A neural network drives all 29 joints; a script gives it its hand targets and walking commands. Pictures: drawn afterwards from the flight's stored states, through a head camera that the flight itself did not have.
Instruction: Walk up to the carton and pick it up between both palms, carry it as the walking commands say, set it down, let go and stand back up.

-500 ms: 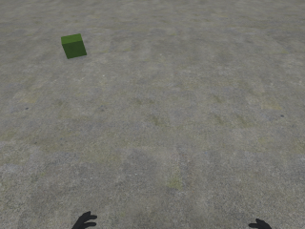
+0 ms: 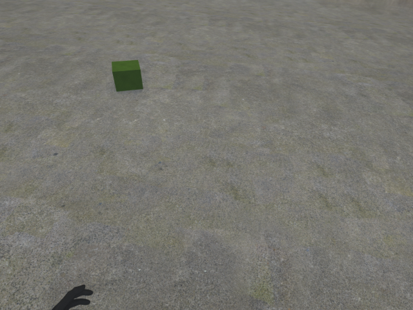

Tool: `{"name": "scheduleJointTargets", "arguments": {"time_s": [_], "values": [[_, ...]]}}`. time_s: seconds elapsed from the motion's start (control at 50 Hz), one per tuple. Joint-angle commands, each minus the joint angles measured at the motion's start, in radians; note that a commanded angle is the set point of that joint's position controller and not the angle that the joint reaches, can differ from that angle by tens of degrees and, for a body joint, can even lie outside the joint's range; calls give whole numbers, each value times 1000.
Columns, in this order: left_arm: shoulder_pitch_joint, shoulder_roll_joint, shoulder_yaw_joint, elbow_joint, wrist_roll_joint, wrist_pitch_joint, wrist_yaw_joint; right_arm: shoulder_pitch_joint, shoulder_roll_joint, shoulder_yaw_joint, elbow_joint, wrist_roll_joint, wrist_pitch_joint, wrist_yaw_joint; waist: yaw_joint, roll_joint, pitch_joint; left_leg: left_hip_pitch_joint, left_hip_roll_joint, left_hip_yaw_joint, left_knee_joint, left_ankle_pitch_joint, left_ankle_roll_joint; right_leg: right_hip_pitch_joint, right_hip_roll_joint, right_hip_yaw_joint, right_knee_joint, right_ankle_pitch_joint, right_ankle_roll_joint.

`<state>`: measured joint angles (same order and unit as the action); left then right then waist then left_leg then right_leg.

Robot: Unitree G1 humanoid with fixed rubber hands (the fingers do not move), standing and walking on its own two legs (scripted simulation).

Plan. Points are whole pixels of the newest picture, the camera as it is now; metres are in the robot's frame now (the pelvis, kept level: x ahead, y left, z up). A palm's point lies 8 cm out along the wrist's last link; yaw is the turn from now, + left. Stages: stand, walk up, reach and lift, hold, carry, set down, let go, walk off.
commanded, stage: walk up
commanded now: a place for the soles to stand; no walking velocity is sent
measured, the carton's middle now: (127, 75) +2.44 +0.81 -0.64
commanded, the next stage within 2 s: none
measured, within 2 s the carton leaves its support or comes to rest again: neither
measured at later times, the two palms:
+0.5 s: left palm (62, 240) +0.30 +0.35 -0.04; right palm (335, 233) +0.35 -0.29 -0.06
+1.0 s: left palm (76, 170) +0.55 +0.42 -0.08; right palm (285, 180) +0.54 -0.21 -0.08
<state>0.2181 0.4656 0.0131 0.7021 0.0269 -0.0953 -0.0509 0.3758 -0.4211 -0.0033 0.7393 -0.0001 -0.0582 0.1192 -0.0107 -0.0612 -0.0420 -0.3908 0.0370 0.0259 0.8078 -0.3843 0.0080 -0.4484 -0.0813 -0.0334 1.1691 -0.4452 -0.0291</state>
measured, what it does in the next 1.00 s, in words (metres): walks ahead: right foot, then left foot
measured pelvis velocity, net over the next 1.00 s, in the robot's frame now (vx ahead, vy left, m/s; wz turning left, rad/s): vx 0.45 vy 0.10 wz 0.10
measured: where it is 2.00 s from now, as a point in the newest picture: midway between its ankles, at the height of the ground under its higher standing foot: (174, 207)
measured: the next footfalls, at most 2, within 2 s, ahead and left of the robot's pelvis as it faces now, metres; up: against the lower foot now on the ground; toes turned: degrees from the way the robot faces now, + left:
right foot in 0.24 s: +0.26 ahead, -0.14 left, +0.00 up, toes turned -3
left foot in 0.66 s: +0.46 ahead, +0.22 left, +0.00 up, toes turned +7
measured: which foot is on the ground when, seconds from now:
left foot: down 0.00-0.30, up 0.32-0.64, down 0.66-1.00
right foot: up 0.00-0.22, down 0.24-0.64, up 0.66-1.00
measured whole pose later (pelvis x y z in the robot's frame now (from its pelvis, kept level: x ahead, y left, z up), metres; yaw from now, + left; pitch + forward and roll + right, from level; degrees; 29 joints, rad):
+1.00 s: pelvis +0.45 +0.10 +0.00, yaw +6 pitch -2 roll +1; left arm 0.20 0.47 0.01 0.76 0.02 -0.10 -0.05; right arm 0.35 -0.45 0.00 0.76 0.00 -0.08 0.10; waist -0.01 -0.03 0.06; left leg -0.31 0.01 0.02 0.81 -0.47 0.02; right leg -0.56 -0.08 -0.05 0.84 -0.36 -0.01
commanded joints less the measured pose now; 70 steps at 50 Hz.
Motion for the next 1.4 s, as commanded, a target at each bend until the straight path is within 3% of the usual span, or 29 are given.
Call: {"name": "scheduleJointTargets", "arguments": {"time_s": [0.0,0.16,0.2,0.22,0.24,0.26,0.28,0.32,0.48,0.52,0.56,0.58,0.6,0.62,0.64,0.68,0.72,0.82,0.94,0.98,1.0,1.02,1.04,1.06,1.08,1.14,1.22,1.3,1.38], "values": [[-127,230,113,-23,-27,-34,-17,-73,-362,-154,-84,-27,-51,-33,-20,263,130,35,204,-474,-626,-342,233,-199,-22,6,-232,59,26],[-148,205,107,-18,-28,-46,-19,-33,-341,-155,-65,-17,-49,-30,-35,203,106,84,173,-360,-516,-94,230,-11,47,-73,-562,192,7],[73,241,129,38,-14,-66,3,-74,-281,-131,-74,-7,-53,-29,101,109,-75,-99,84,-186,-117,353,173,486,66,-40,-662,206,-54],[281,361,164,66,3,-77,19,-56,-169,-99,-99,12,-70,-33,191,-177,-217,-280,-28,-62,325,375,100,720,-184,351,-766,16,-129],[296,418,174,76,-17,-73,26,-74,-191,-93,-101,11,-75,-40,174,-238,-240,-525,-101,-59,419,-38,63,877,-390,680,-828,-50,-230],[252,389,155,66,-42,-68,25,-125,-294,-111,-87,4,-75,-54,148,-53,-161,-578,-29,-132,493,-69,65,830,-396,677,-783,-45,-280],[214,349,150,56,-37,-65,26,-134,-278,-108,-75,6,-71,-54,124,-4,-121,-576,-7,-137,492,-51,60,766,-370,597,-769,22,-285],[162,309,135,39,-25,-65,28,-169,-253,-101,-88,2,-69,-38,117,-7,-30,-518,56,-112,374,14,49,582,-324,387,-809,44,-244],[-20,342,121,-12,-36,-61,4,-167,-236,-111,-27,-3,-48,23,39,-176,64,-172,64,56,-106,223,7,184,-223,30,-917,-88,-172],[-77,353,120,-18,-33,-52,-2,-96,-257,-129,8,-11,-40,19,-9,-146,45,1,50,107,-114,253,10,90,-217,-17,-850,-143,-154],[-86,294,108,-18,-16,-44,-3,81,-283,-153,70,-8,-41,0,-97,23,-9,224,-16,155,-110,156,31,-3,-147,-102,-537,-36,-130],[-70,240,96,-24,-14,-39,-3,224,-333,-177,99,-14,-45,-22,-176,206,-68,358,24,-8,-231,-39,66,-103,-79,-138,-128,75,-91],[-69,157,72,-57,-25,-44,-2,289,-447,-198,82,-14,-50,-43,-188,486,-45,450,235,-585,-461,-267,127,-399,25,-92,158,-113,-25],[-63,233,90,-58,-48,-43,11,184,-447,-192,35,10,-59,-53,-131,352,-17,430,318,-894,-635,-390,190,-474,75,29,182,-62,-7],[-101,277,98,-19,-41,-38,11,83,-426,-176,11,14,-57,-58,-89,127,74,334,290,-823,-619,-367,181,-451,14,74,175,40,-5],[-94,247,90,11,-36,-33,10,-9,-407,-171,4,7,-63,-68,-60,181,58,269,229,-675,-560,-130,138,-404,-28,72,107,107,-18],[-29,241,104,31,-42,-27,7,-55,-375,-161,-11,-10,-61,-64,-17,266,46,149,190,-530,-543,-132,155,-253,-46,38,-11,96,-2],[-82,241,107,23,-24,-17,6,-50,-350,-155,-51,-13,-48,-50,-45,297,42,108,208,-472,-555,-309,243,-216,-29,0,-262,57,16],[-91,223,108,41,-24,-39,-7,-57,-344,-147,-36,-13,-45,-46,-40,232,70,27,198,-399,-486,-218,246,-47,18,-58,-476,204,-6],[51,240,118,78,-15,-60,7,-107,-293,-126,-48,-5,-44,-46,57,121,-22,-108,129,-257,-238,22,192,307,56,-64,-620,217,-36],[214,304,144,114,-6,-71,24,-95,-213,-101,-55,-2,-55,-50,152,-71,-140,-259,32,-142,114,242,144,574,-55,151,-705,51,-82],[287,411,169,115,-6,-78,29,-40,-129,-76,-69,11,-66,-48,157,-315,-217,-478,-105,-49,417,-41,63,774,-370,640,-850,-177,-178],[247,408,157,107,-38,-70,35,-104,-259,-99,-49,3,-65,-63,138,-115,-144,-591,-82,-122,477,-86,58,744,-401,730,-862,-322,-239],[206,359,145,99,-42,-70,36,-124,-278,-104,-21,6,-64,-68,113,0,-81,-600,-35,-138,515,-37,52,698,-376,663,-831,-231,-247],[176,319,137,80,-34,-67,33,-148,-267,-95,-29,2,-63,-65,106,24,-63,-586,-12,-126,479,-16,52,656,-344,530,-816,-57,-243],[166,288,120,84,-27,-68,37,-117,-234,-100,-18,4,-52,-47,100,-93,3,-491,23,-126,360,88,28,509,-280,303,-838,154,-171],[99,287,124,49,-33,-67,26,-157,-221,-90,-40,1,-35,-21,73,-125,58,-403,44,-69,133,177,-9,367,-232,109,-903,196,-180],[54,312,118,25,-39,-61,16,-251,-212,-91,-46,-4,-31,6,70,-123,71,-240,57,28,-104,275,-9,275,-199,3,-937,95,-163],[40,311,116,27,-47,-38,8,-193,-223,-104,-27,-3,-34,5,50,-102,29,-80,28,103,-221,260,20,315,-205,-51,-809,211,-135]]}}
